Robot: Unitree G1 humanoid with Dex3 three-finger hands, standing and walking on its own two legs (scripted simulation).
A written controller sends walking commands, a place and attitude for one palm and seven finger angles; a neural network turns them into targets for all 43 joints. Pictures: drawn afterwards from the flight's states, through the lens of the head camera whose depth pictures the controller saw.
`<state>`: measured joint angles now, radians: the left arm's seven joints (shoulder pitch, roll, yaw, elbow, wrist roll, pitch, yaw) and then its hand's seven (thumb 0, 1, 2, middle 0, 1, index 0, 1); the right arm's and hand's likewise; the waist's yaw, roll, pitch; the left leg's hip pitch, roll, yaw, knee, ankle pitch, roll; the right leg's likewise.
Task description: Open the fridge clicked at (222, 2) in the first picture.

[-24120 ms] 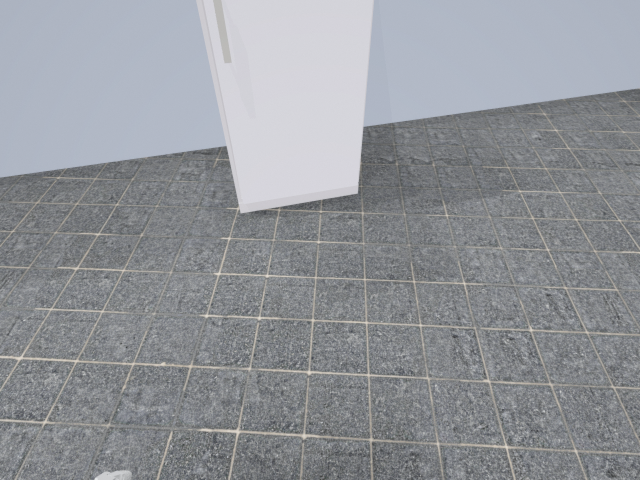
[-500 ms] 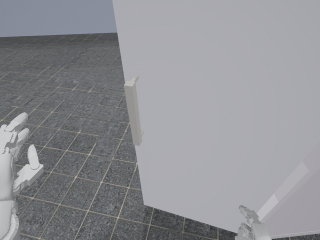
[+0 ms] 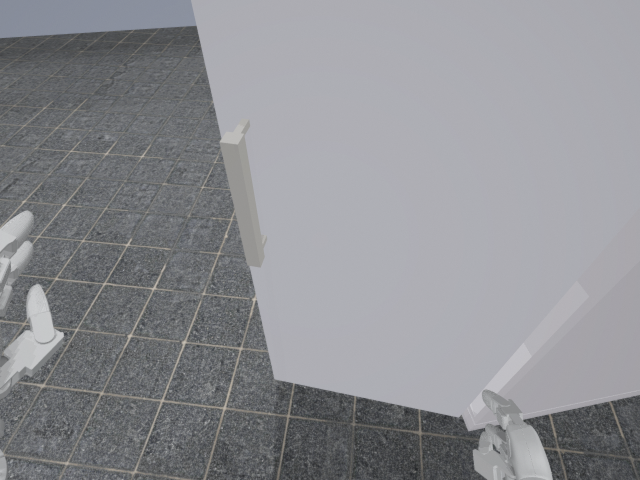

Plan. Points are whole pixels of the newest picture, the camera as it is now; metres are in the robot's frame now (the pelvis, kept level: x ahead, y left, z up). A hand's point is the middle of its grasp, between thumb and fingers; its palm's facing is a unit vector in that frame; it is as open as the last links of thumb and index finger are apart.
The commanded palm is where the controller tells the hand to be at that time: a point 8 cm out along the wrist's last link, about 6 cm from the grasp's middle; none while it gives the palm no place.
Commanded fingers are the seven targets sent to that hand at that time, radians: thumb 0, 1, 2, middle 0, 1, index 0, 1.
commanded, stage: step back with the hand held close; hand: left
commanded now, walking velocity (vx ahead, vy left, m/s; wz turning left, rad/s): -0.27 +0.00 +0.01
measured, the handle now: (250, 200) +0.47 +0.14 +0.09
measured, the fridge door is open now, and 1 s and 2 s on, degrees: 68 68 68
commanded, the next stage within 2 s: stop stepping back and stand still in 1.12 s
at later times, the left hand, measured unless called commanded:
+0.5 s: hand out of the picture +0.13 +0.28 +0.16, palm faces +0.48 -0.74 -0.47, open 7.4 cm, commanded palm +0.06 +0.31 +0.18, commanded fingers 0.00 0.90 0.90 -0.20 -0.30 -0.20 -0.30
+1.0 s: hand out of the picture +0.04 +0.30 +0.18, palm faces +0.54 -0.71 -0.46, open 7.4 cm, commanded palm -0.01 +0.31 +0.18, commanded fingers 0.00 0.90 0.90 -0.20 -0.30 -0.20 -0.30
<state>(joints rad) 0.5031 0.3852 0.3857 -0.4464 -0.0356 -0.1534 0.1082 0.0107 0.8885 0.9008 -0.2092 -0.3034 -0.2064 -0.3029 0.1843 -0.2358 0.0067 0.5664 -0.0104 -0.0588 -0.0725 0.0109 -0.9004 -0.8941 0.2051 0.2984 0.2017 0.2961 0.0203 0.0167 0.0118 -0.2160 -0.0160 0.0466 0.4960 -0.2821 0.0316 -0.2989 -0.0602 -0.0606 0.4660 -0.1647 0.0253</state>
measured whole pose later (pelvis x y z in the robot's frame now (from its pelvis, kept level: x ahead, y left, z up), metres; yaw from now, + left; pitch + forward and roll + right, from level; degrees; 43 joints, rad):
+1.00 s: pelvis -0.13 +0.00 -0.01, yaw +4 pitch +4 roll -4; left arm 0.50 0.43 0.49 -0.48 -0.02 -0.28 0.12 0.01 0.88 0.90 -0.21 -0.30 -0.21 -0.30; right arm 0.22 -0.19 -0.02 0.62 -0.02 -0.17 -0.06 0.01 -0.90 -0.89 0.20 0.30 0.20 0.30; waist 0.03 0.01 -0.06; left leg -0.50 0.02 -0.02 0.47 -0.03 0.04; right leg -0.22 0.10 -0.01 0.66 -0.45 0.00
